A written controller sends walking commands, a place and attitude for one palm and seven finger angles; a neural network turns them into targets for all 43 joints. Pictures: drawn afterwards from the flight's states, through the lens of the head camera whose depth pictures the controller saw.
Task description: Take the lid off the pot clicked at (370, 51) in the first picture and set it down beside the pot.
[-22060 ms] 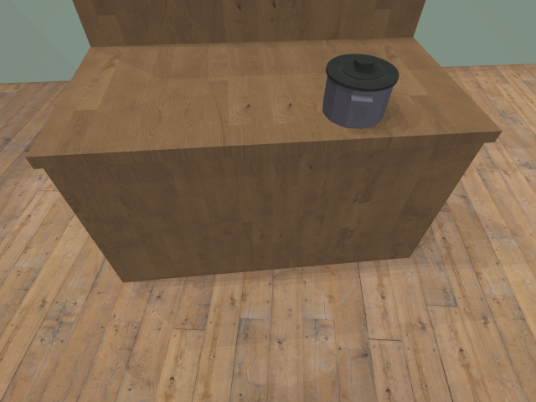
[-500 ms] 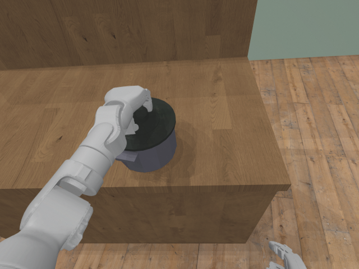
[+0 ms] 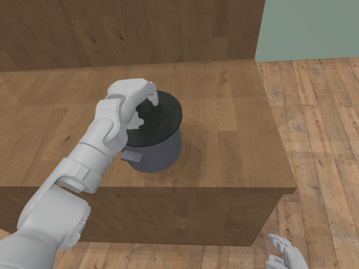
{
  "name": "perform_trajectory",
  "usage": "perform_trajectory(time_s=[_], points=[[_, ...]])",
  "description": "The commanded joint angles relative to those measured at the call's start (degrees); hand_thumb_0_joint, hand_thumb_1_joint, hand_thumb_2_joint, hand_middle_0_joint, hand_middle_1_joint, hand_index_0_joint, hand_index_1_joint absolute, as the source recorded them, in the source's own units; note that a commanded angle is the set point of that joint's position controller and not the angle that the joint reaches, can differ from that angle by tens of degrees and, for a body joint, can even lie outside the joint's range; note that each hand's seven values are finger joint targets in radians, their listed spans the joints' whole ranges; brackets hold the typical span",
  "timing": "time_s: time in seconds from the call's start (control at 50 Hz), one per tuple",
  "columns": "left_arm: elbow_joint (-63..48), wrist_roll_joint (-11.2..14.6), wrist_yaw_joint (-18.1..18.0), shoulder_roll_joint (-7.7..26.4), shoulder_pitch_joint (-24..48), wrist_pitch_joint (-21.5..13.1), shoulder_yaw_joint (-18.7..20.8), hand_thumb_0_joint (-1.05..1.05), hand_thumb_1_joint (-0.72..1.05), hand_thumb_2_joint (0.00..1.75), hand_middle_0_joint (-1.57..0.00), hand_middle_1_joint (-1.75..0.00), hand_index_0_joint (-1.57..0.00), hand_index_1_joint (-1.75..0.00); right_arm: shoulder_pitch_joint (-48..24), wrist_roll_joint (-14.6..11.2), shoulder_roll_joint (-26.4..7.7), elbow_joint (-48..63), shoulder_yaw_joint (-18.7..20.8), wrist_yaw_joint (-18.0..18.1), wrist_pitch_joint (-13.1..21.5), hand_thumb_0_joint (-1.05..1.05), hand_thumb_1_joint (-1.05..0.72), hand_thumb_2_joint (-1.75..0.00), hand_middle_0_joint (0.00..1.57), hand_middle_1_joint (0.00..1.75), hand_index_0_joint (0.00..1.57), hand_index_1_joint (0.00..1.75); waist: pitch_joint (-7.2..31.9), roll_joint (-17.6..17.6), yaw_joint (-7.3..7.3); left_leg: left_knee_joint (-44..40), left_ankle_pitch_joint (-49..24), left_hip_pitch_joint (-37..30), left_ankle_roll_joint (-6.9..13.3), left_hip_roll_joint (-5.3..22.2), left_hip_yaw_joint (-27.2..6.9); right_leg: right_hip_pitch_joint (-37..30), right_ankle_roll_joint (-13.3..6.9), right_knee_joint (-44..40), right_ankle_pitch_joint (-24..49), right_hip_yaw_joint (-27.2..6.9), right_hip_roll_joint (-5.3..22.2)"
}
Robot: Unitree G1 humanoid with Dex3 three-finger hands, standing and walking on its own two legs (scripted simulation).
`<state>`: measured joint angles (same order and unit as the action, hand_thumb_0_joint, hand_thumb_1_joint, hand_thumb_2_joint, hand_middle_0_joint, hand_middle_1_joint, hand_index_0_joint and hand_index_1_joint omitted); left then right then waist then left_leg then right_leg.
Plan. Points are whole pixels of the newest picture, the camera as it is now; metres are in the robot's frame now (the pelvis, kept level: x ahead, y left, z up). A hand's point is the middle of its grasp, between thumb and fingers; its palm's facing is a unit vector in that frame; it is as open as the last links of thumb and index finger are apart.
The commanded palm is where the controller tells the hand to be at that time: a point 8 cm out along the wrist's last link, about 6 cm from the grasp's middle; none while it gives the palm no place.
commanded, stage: lift the lid straight up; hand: left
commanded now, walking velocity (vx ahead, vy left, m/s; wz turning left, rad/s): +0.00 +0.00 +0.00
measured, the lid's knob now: (143, 109) +0.46 +0.10 +0.12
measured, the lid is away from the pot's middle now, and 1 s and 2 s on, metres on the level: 0.01 0.02 0.06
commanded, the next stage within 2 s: move the lid sideways beside the pot in 1.42 s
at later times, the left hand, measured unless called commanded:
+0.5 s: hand (129, 101) +0.43 +0.12 +0.17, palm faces -0.25 -0.04 -0.97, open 8.5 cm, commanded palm +0.41 +0.12 +0.26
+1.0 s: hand (128, 80) +0.44 +0.11 +0.22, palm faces -0.17 -0.03 -0.98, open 8.5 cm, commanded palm +0.42 +0.12 +0.30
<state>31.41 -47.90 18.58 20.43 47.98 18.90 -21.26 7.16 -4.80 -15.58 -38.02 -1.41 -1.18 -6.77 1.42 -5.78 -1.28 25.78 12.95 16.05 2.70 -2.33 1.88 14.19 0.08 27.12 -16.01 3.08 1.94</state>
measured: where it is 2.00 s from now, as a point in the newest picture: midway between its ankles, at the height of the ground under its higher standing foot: outside the picture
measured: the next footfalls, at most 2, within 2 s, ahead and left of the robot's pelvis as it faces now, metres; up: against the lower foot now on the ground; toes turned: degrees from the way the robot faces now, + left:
none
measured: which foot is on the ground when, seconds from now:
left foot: down 0.00-1.00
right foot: down 0.00-1.00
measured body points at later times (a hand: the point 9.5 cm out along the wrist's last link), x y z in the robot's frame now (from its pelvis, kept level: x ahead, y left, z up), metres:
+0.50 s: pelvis -0.01 +0.00 +0.00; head +0.00 -0.04 +0.45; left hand +0.43 +0.12 +0.23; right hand +0.15 -0.23 -0.12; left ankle +0.00 +0.09 -0.74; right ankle -0.02 -0.12 -0.74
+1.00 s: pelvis -0.01 +0.01 +0.00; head +0.01 -0.04 +0.45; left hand +0.45 +0.11 +0.27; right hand +0.15 -0.23 -0.12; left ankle +0.00 +0.09 -0.74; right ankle -0.02 -0.12 -0.74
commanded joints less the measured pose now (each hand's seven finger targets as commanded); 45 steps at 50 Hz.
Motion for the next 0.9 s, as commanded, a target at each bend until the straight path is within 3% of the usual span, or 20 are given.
perform_trajectory(time_s=[0.0,0.06,0.1,0.18,0.24,0.28,0.38,0.4,0.42,0.48,0.58,0.62,0.64,0.7,0.72,0.76,0.8,0.82,0.84,0.88], points=[[-14.12,-2.76,-2.98,14.88,36.94,1.11,9.62,0.00,0.51,1.17,-0.87,-1.03,-0.78,-0.90,-7.02,-0.06,-5.65,8.35,1.34,0.70,2.32,0.00,-0.90,-0.90,0.20,0.30,0.20,0.30,25.12,7.60,0.01,-0.36,-18.75,-12.49,1.31,-0.10,-3.48,-6.35,-2.14,-0.84,26.55,-0.92,-1.58],[-14.96,-2.64,-1.92,13.82,36.96,1.07,8.68,0.00,0.51,1.17,-0.87,-1.03,-0.78,-0.90,-7.42,0.14,-5.31,8.93,1.65,0.61,2.75,0.00,-0.90,-0.90,0.20,0.30,0.20,0.30,27.43,6.66,-0.24,0.52,-21.35,-14.45,1.45,-0.11,-3.92,-6.57,-2.14,-0.71,27.49,-1.00,-1.65],[-15.01,-2.59,-1.31,15.88,37.90,1.23,10.04,0.00,0.51,1.17,-0.87,-1.03,-0.78,-0.90,-7.28,0.05,-5.48,8.79,1.43,0.59,2.71,0.00,-0.90,-0.90,0.20,0.30,0.20,0.30,27.41,6.69,-0.12,0.10,-20.46,-14.11,1.33,-0.19,-4.02,-7.00,-2.12,-0.74,27.14,-0.98,-1.65],[-11.75,-2.10,-0.23,14.56,38.50,1.45,9.07,0.00,0.51,1.17,-0.87,-1.03,-0.78,-0.90,-7.10,-0.13,-5.48,8.26,1.26,1.12,2.81,0.00,-0.90,-0.90,0.20,0.30,0.20,0.30,23.35,8.41,-0.68,-0.62,-16.75,-12.43,1.47,-0.28,-3.60,-5.18,-1.99,-1.68,24.78,-0.77,-1.61],[-15.24,-2.08,0.34,13.61,41.57,0.70,7.65,0.00,0.51,1.17,-0.87,-1.03,-0.78,-0.90,-7.64,0.03,-5.32,8.91,1.35,1.00,3.43,0.00,-0.90,-0.90,0.20,0.30,0.20,0.30,25.87,6.11,-0.75,-0.26,-18.98,-15.16,1.38,-0.27,-4.38,-4.81,-2.25,-1.26,24.53,-0.72,-1.69],[-10.96,-2.10,0.86,12.23,40.90,1.39,6.65,0.00,0.51,1.17,-0.87,-1.03,-0.78,-0.90,-7.26,-0.01,-5.43,8.12,1.20,1.02,3.12,0.00,-0.90,-0.90,0.20,0.30,0.20,0.30,22.66,6.51,-1.06,-0.95,-16.30,-13.80,1.11,-0.16,-4.42,-3.00,-2.29,-1.83,21.84,-0.16,-1.85],[-9.47,-2.25,1.02,16.74,43.48,1.04,10.51,0.00,0.51,1.17,-0.87,-1.03,-0.78,-0.90,-6.37,0.28,-5.79,7.76,1.08,1.60,3.97,0.00,-0.90,-0.90,0.20,0.30,0.20,0.30,24.41,8.65,-0.30,-1.65,-14.08,-13.03,1.45,-0.48,-4.46,-5.38,-2.20,-2.13,21.13,-0.73,-1.72],[-10.89,-2.50,1.01,17.50,45.60,0.74,10.73,0.00,0.51,1.17,-0.87,-1.03,-0.78,-0.90,-6.57,0.26,-5.84,7.91,1.00,1.67,4.12,0.00,-0.90,-0.90,0.20,0.30,0.20,0.30,25.31,7.74,-0.26,-1.80,-14.43,-13.44,1.34,-0.41,-4.41,-5.79,-2.22,-2.03,21.57,-0.85,-1.57],[-10.77,-1.85,1.06,16.74,44.83,0.33,10.57,0.00,0.51,1.17,-0.87,-1.03,-0.78,-0.90,-6.71,0.42,-5.87,8.25,1.19,1.70,4.39,0.00,-0.90,-0.90,0.20,0.30,0.20,0.30,25.14,7.26,-0.41,-1.35,-15.02,-13.33,1.52,-0.56,-4.46,-5.77,-2.43,-2.22,21.99,-0.92,-1.34],[-7.59,-3.27,0.97,17.36,45.55,0.56,10.80,0.00,0.51,1.17,-0.87,-1.03,-0.78,-0.90,-5.94,0.37,-5.74,7.47,1.09,1.83,4.59,0.00,-0.90,-0.90,0.20,0.30,0.20,0.30,24.12,8.15,-0.20,-1.99,-13.74,-12.90,1.38,-0.25,-4.34,-5.22,-2.25,-2.52,20.61,-0.88,-1.58],[-5.57,-2.94,1.35,14.42,46.25,0.56,8.57,0.00,0.51,1.17,-0.87,-1.03,-0.78,-0.90,-5.38,0.30,-5.76,7.52,1.06,1.81,4.93,0.00,-0.90,-0.90,0.20,0.30,0.20,0.30,23.14,7.65,-0.62,-2.28,-13.37,-12.76,1.29,-0.19,-4.38,-3.88,-2.33,-2.60,19.51,-0.53,-1.66],[-8.28,-2.30,1.40,16.79,46.87,-0.22,10.68,0.00,0.51,1.17,-0.87,-1.03,-0.78,-0.90,-5.52,0.55,-6.26,8.20,1.44,1.83,5.52,0.00,-0.90,-0.90,0.20,0.30,0.20,0.30,25.55,6.77,-0.38,-1.87,-14.94,-13.66,1.51,-0.21,-4.59,-5.40,-2.50,-2.65,20.81,-0.89,-1.29],[-8.76,-3.24,1.33,18.22,48.32,-0.35,11.50,0.00,0.51,1.17,-0.87,-1.03,-0.78,-0.90,-5.23,0.64,-6.04,8.08,1.33,1.92,5.66,0.00,-0.90,-0.90,0.20,0.30,0.20,0.30,26.97,7.27,-0.23,-2.00,-15.18,-14.40,1.47,-0.10,-4.47,-6.05,-2.29,-2.43,21.25,-1.09,-1.52],[-9.32,-3.06,1.85,15.62,49.33,-0.15,9.00,0.00,0.51,1.17,-0.87,-1.03,-0.78,-0.90,-5.48,0.37,-5.65,8.30,1.39,1.68,6.27,0.00,-0.90,-0.90,0.20,0.30,0.20,0.30,26.26,6.36,-0.54,-1.70,-16.85,-15.03,1.50,-0.14,-4.65,-5.19,-2.34,-2.45,22.35,-0.90,-1.58],[-8.91,-2.23,1.83,16.14,48.47,-0.28,10.07,0.00,0.51,1.17,-0.87,-1.03,-0.78,-0.90,-5.12,0.39,-6.11,8.14,1.64,1.68,6.16,0.00,-0.90,-0.90,0.20,0.30,0.20,0.30,25.74,7.16,-0.63,-1.64,-17.35,-14.46,1.55,-0.04,-4.78,-5.53,-2.47,-2.73,22.52,-0.81,-1.42],[-7.56,-3.13,1.84,17.43,49.69,0.18,10.86,0.00,0.51,1.17,-0.87,-1.03,-0.78,-0.90,-4.85,0.37,-6.10,7.56,1.42,1.82,6.19,0.00,-0.90,-0.90,0.20,0.30,0.20,0.30,24.82,8.28,-0.53,-1.99,-16.31,-13.99,1.54,0.03,-4.43,-5.15,-2.30,-2.67,22.25,-0.84,-1.66],[-6.75,-2.93,2.04,16.23,50.50,0.48,9.67,0.00,0.51,1.17,-0.87,-1.03,-0.78,-0.90,-5.04,0.24,-6.01,7.42,1.23,1.83,6.23,0.00,-0.90,-0.90,0.20,0.30,0.20,0.30,23.57,8.23,-0.66,-2.44,-14.86,-13.50,1.40,-0.06,-4.35,-4.23,-2.24,-2.83,20.88,-0.58,-1.63],[-8.29,-1.92,2.06,14.96,50.60,0.10,8.96,0.00,0.51,1.17,-0.87,-1.03,-0.78,-0.90,-5.17,0.26,-6.24,7.80,1.48,1.76,6.35,0.00,-0.90,-0.90,0.20,0.30,0.20,0.30,24.28,7.07,-0.85,-2.11,-16.26,-14.12,1.44,-0.10,-4.61,-4.33,-2.47,-2.86,21.47,-0.65,-1.39],[-7.99,-2.89,1.89,16.81,51.14,0.18,10.25,0.00,0.51,1.17,-0.87,-1.03,-0.78,-0.90,-4.83,0.43,-6.00,7.55,1.32,1.68,6.52,0.00,-0.90,-0.90,0.20,0.30,0.20,0.30,25.10,7.68,-0.39,-2.33,-16.27,-14.39,1.31,0.07,-4.73,-4.75,-2.37,-2.57,21.29,-0.57,-1.64],[-9.52,-3.42,1.86,17.27,51.85,0.31,10.66,0.00,0.51,1.17,-0.87,-1.03,-0.78,-0.90,-4.88,0.54,-5.90,7.78,1.48,1.63,6.79,0.00,-0.90,-0.90,0.20,0.30,0.20,0.30,27.28,6.87,-0.14,-1.75,-18.98,-16.26,1.39,0.19,-4.87,-5.17,-2.54,-2.26,22.88,-0.77,-1.65]])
